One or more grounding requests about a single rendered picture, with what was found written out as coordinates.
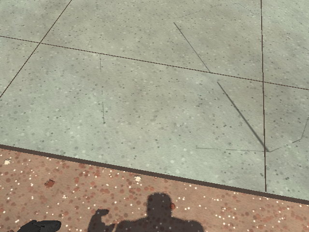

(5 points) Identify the robot left hand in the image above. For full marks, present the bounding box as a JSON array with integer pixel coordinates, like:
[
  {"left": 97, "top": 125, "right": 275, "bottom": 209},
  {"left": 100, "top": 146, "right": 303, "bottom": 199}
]
[{"left": 17, "top": 219, "right": 62, "bottom": 232}]

